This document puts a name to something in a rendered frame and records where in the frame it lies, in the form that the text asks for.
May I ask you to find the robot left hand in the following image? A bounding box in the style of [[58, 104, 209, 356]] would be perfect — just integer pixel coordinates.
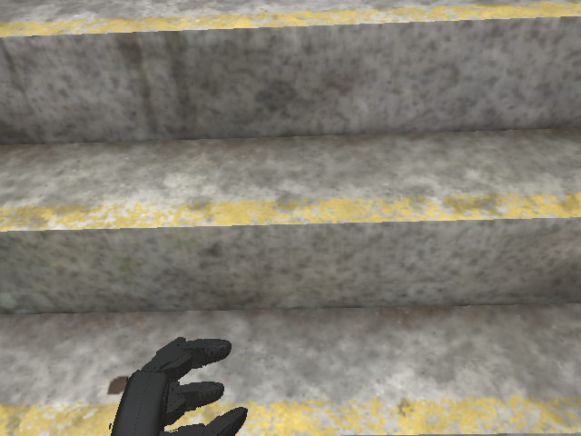
[[109, 337, 248, 436]]

